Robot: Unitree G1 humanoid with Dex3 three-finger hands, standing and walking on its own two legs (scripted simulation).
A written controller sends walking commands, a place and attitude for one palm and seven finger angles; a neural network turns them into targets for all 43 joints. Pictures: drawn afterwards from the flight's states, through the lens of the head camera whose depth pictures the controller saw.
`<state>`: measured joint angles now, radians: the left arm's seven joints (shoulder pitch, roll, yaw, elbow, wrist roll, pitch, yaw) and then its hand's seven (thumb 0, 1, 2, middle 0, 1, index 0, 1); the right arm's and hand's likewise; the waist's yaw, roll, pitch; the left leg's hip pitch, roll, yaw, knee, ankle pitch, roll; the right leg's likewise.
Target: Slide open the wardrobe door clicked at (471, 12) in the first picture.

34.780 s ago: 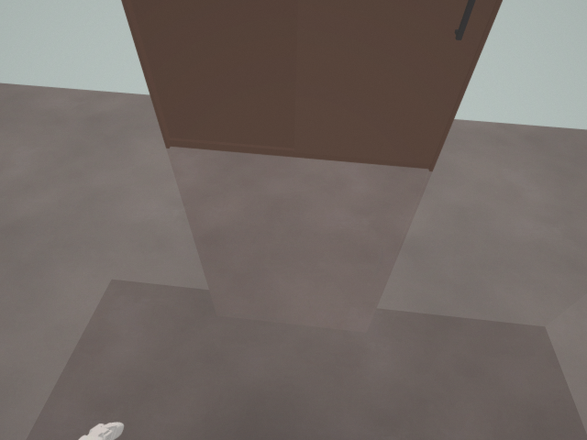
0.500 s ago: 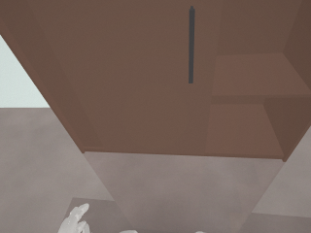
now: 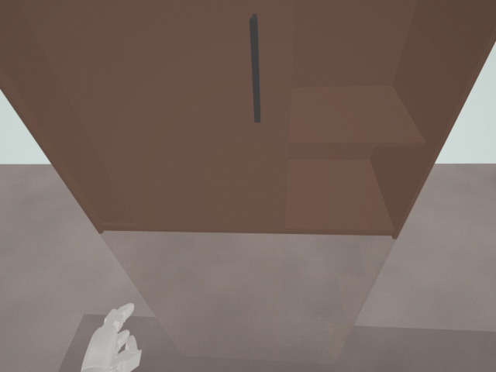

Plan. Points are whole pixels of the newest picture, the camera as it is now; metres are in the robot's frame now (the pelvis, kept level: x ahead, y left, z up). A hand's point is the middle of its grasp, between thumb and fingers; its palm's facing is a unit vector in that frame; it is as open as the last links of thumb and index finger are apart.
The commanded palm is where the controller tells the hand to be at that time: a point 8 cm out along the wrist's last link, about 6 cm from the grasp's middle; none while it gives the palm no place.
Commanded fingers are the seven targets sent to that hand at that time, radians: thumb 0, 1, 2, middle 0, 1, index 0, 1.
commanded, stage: stop stepping back and stand still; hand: right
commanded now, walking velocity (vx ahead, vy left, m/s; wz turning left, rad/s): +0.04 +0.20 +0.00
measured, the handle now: (256, 72) +0.87 +0.01 +0.10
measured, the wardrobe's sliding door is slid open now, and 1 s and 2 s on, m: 0.51 0.51 0.51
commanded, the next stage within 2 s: let the arm hang, fingers relaxed in 0.18 s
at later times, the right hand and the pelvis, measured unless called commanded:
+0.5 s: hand out of the picture +0.16 -0.18 -0.13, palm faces +0.02 +0.97 -0.25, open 7.4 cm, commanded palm none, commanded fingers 0.00 -0.90 -0.90 0.20 0.30 0.20 0.30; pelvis +0.03 +0.01 -0.01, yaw -2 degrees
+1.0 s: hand out of the picture +0.07 -0.18 -0.15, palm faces +0.00 +0.98 -0.21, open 7.3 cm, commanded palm none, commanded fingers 0.00 -0.90 -0.90 0.20 0.30 0.20 0.30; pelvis +0.06 +0.00 +0.03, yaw +0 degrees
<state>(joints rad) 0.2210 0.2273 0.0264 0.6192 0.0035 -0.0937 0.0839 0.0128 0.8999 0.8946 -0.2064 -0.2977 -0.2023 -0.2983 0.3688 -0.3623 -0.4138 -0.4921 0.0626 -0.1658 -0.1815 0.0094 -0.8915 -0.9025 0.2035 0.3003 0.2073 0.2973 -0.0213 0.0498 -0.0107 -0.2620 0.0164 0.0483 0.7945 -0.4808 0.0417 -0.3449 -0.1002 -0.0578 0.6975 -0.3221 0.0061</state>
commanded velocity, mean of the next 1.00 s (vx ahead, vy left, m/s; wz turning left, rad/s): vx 0.02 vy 0.03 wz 0.00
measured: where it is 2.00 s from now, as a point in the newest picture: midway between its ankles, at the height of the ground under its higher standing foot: outside the picture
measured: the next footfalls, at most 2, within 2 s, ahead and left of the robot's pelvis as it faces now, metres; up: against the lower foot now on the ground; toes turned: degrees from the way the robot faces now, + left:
left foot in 0.28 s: +0.06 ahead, +0.13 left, +0.00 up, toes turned +7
